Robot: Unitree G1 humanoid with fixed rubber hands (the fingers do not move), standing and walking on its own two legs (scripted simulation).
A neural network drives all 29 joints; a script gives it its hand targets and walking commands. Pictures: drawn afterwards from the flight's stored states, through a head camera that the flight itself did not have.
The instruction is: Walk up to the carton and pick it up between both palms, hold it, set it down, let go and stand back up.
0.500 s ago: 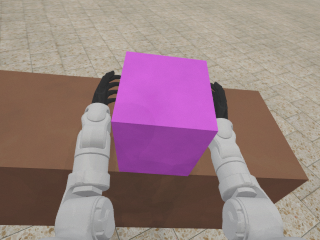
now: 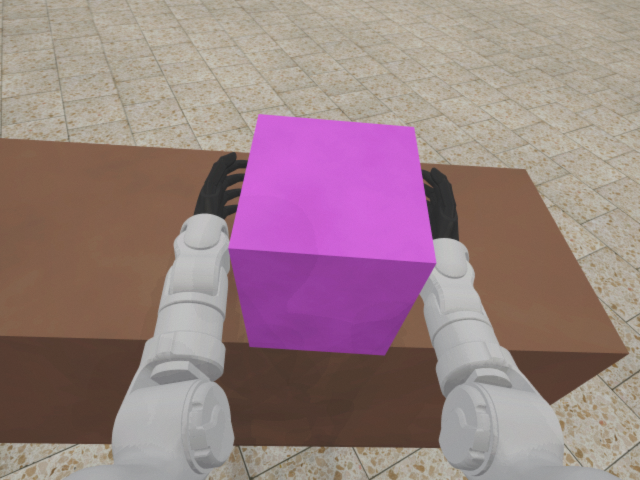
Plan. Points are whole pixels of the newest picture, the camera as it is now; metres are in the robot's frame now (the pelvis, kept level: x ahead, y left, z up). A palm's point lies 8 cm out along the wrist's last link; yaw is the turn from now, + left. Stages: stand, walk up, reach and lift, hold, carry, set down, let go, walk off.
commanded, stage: set down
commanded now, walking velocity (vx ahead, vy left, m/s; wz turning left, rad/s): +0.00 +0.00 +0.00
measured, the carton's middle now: (326, 244) +0.40 -0.01 +0.07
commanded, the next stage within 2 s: none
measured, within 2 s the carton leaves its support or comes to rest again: neither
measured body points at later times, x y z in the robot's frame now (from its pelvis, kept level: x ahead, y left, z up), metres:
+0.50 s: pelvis +0.02 +0.00 +0.00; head +0.05 +0.02 +0.45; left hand +0.44 +0.13 +0.08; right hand +0.42 -0.17 +0.08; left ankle +0.01 +0.13 -0.75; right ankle -0.03 -0.11 -0.75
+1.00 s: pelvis +0.01 +0.00 +0.00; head +0.07 +0.01 +0.44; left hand +0.45 +0.12 +0.06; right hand +0.42 -0.17 +0.06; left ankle +0.01 +0.13 -0.75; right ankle -0.03 -0.11 -0.75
